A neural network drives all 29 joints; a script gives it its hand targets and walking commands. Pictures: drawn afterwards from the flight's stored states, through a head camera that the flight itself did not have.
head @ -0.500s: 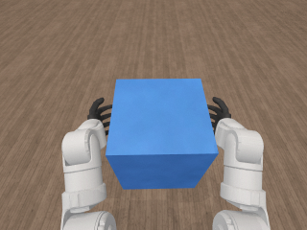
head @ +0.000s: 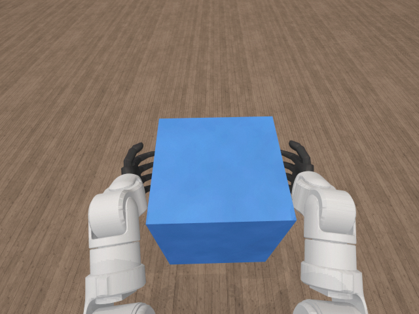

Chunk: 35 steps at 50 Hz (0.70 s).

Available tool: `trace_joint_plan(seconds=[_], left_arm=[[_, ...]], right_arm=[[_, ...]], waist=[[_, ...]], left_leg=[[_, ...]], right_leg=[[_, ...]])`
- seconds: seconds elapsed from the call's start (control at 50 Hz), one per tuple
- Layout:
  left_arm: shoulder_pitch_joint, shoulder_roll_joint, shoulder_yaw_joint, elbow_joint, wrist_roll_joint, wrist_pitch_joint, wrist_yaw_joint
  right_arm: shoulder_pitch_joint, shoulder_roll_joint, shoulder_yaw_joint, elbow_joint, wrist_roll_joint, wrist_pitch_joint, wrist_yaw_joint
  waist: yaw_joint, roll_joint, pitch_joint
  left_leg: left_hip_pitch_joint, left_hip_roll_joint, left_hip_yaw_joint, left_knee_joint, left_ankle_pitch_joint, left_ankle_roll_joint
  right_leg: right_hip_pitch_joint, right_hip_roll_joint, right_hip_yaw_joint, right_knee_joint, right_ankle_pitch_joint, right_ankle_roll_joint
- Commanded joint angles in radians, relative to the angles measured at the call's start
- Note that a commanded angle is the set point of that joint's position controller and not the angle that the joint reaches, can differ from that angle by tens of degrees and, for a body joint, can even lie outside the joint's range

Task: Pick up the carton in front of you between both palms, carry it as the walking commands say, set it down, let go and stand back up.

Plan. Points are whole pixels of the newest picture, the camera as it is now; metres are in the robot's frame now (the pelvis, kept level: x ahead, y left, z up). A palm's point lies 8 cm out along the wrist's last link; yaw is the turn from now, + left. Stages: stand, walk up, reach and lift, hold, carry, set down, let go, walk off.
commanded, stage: carry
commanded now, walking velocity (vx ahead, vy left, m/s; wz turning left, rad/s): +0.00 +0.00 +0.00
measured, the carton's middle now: (216, 196) +0.34 +0.00 +0.04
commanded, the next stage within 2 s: none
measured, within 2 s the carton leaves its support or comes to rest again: neither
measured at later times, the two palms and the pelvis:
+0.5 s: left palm (131, 206) +0.28 +0.15 +0.11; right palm (312, 203) +0.28 -0.16 +0.11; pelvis -0.04 +0.00 +0.00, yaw +0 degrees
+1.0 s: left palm (121, 228) +0.24 +0.15 +0.11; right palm (317, 225) +0.23 -0.15 +0.11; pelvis -0.08 +0.00 +0.00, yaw +0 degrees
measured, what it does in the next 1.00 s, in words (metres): shifts its weight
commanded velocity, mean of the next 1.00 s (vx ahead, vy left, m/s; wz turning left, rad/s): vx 0.00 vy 0.00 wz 0.00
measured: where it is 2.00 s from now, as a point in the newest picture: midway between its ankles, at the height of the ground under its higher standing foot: outside the picture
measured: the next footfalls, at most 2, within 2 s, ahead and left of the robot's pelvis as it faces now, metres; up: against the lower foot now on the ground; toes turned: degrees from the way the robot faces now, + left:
none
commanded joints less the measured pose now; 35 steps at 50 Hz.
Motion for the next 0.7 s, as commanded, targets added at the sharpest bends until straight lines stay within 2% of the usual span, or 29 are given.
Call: trace_joint_plan(seconds=[0.0,0.06,0.16,0.22,0.26,0.3,0.38,0.44,0.68], left_arm=[[-0.548,-0.744,-0.619,-0.064,-0.182,-0.008,-0.027],[-0.547,-0.741,-0.613,-0.056,-0.178,-0.006,-0.025],[-0.553,-0.744,-0.609,-0.043,-0.181,-0.005,-0.024],[-0.574,-0.756,-0.614,-0.056,-0.185,-0.008,-0.025],[-0.591,-0.763,-0.618,-0.066,-0.189,-0.009,-0.027],[-0.591,-0.758,-0.616,-0.066,-0.188,-0.008,-0.026],[-0.565,-0.739,-0.600,-0.047,-0.175,-0.001,-0.021],[-0.554,-0.731,-0.585,-0.031,-0.164,0.005,-0.018],[-0.605,-0.755,-0.575,0.001,-0.168,0.013,-0.020]], right_arm=[[-0.560,0.741,0.621,-0.051,0.176,-0.010,0.016],[-0.553,0.736,0.613,-0.039,0.171,-0.008,0.014],[-0.552,0.739,0.604,-0.028,0.166,-0.007,0.011],[-0.573,0.751,0.610,-0.041,0.170,-0.010,0.012],[-0.595,0.760,0.620,-0.050,0.180,-0.011,0.015],[-0.598,0.759,0.627,-0.051,0.185,-0.010,0.016],[-0.584,0.746,0.625,-0.037,0.187,-0.005,0.015],[-0.581,0.740,0.612,-0.022,0.181,0.001,0.014],[-0.608,0.752,0.579,0.020,0.164,0.010,0.014]], waist=[[0.004,-0.005,-0.380],[0.001,0.008,-0.374],[0.000,-0.014,-0.367],[-0.004,-0.018,-0.349],[-0.008,-0.003,-0.325],[-0.012,-0.015,-0.317],[-0.009,-0.005,-0.338],[-0.008,-0.020,-0.331],[-0.009,0.000,-0.295]], left_leg=[[0.176,0.139,-0.096,0.017,0.739,0.044],[0.173,0.152,-0.103,0.024,0.756,0.048],[0.134,0.141,-0.100,0.024,0.577,0.040],[0.116,0.138,-0.106,0.003,0.439,0.042],[0.112,0.136,-0.110,-0.016,0.397,0.041],[0.108,0.143,-0.118,-0.023,0.407,0.041],[0.106,0.144,-0.115,-0.016,0.432,0.034],[0.097,0.148,-0.118,-0.023,0.427,0.031],[0.074,0.151,-0.124,-0.059,0.343,0.031]], right_leg=[[0.133,-0.127,0.087,0.021,0.659,-0.036],[0.125,-0.122,0.087,0.008,0.606,-0.032],[0.148,-0.149,0.104,0.002,0.662,-0.043],[0.133,-0.153,0.109,-0.013,0.550,-0.047],[0.114,-0.150,0.112,-0.031,0.480,-0.048],[0.112,-0.146,0.109,-0.037,0.459,-0.046],[0.131,-0.156,0.109,-0.031,0.514,-0.043],[0.128,-0.152,0.109,-0.044,0.486,-0.039],[0.076,-0.145,0.114,-0.087,0.326,-0.036]])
